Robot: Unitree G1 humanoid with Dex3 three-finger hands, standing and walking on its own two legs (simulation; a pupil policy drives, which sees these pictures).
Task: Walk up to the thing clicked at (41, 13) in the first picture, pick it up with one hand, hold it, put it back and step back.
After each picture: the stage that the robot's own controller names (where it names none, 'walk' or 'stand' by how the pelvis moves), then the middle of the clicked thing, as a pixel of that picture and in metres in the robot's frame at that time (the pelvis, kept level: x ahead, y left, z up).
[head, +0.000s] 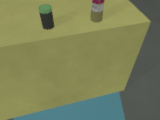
stand; (46, 17) +0.77 +0.19 +0.03
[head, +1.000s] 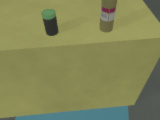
rise first; (50, 22) +0.69 +0.19 +0.04
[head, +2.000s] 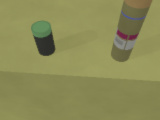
rise first; (44, 39) +0.49 +0.16 +0.08
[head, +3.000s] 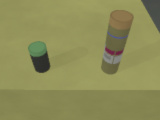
stand; (40, 57) +0.47 +0.18 +0.03
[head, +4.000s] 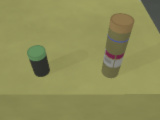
stand; (39, 61) +0.45 +0.18 +0.03
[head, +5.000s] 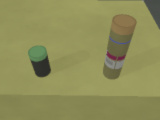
stand; (40, 61) +0.45 +0.18 +0.03
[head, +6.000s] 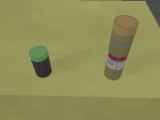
stand; (41, 62) +0.45 +0.17 +0.03
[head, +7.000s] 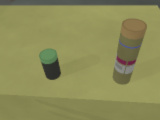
rise first; (50, 64) +0.44 +0.16 +0.03
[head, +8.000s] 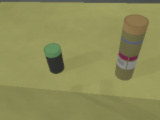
go down; (54, 59) +0.47 +0.16 +0.03
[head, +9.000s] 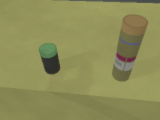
go down; (50, 59) +0.46 +0.15 +0.04
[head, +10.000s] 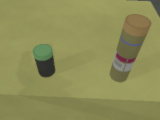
go down; (45, 61) +0.44 +0.14 +0.05
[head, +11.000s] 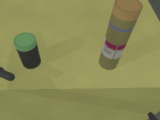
close in; (28, 51) +0.45 +0.16 +0.06
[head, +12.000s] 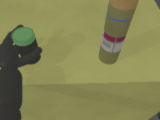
close; (27, 46) +0.46 +0.17 +0.08
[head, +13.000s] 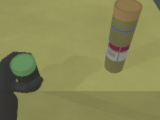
lift; (27, 74) +0.35 +0.17 +0.10
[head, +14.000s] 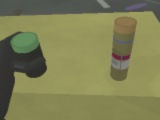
lift; (30, 55) +0.33 +0.16 +0.22
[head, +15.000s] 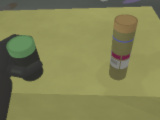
hold; (27, 59) +0.33 +0.16 +0.20
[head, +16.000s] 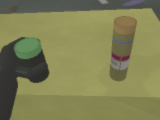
hold; (33, 61) +0.33 +0.15 +0.20
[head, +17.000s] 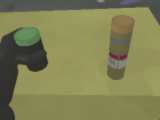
crouch; (32, 50) +0.36 +0.15 +0.21
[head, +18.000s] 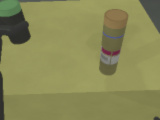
lower; (14, 22) +0.46 +0.18 +0.22
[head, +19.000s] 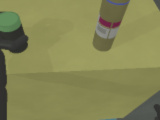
lower; (13, 33) +0.49 +0.18 +0.10
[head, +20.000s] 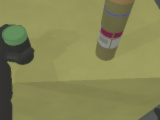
lower; (19, 46) +0.45 +0.17 +0.09
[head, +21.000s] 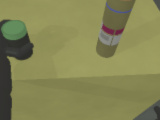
lower; (18, 41) +0.47 +0.17 +0.09
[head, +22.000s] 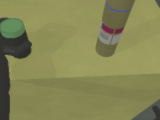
lower; (17, 39) +0.47 +0.17 +0.09
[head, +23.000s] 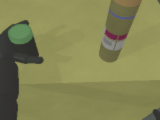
open; (25, 44) +0.46 +0.16 +0.09
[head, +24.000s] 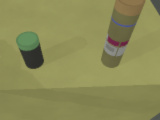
sink last; (31, 51) +0.45 +0.16 +0.08
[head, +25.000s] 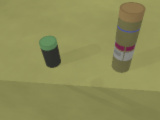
stand; (50, 52) +0.48 +0.16 +0.07
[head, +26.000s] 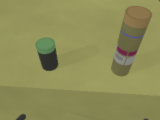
stand; (47, 55) +0.45 +0.15 +0.06
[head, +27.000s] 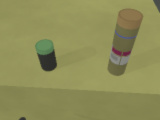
stand; (46, 55) +0.47 +0.16 +0.04
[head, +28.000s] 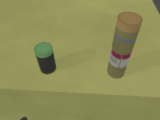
stand; (45, 58) +0.46 +0.16 +0.04
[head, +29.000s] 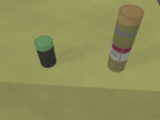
walk; (46, 52) +0.48 +0.15 +0.04
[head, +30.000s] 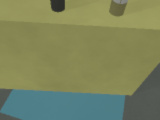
walk; out of the picture +0.73 +0.12 +0.06
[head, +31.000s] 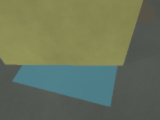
walk; out of the picture +1.08 +0.23 +0.06
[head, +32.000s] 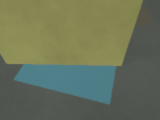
stand; out of the picture +1.14 +0.16 +0.05
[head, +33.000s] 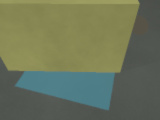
stand; out of the picture +1.16 +0.17 +0.03
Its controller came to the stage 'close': yes
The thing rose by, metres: 0.20
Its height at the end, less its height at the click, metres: +0.00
